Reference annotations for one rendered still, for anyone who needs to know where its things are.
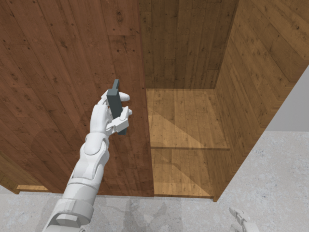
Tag robot right hand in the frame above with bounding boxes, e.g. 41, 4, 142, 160
229, 206, 260, 232

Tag wardrobe door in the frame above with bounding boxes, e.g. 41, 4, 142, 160
0, 151, 42, 186
0, 0, 154, 197

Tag left robot forearm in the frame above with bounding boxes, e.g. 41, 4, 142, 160
42, 132, 110, 232

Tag handle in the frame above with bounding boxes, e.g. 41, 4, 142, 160
106, 79, 127, 135

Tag robot left hand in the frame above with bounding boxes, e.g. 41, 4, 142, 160
90, 90, 132, 138

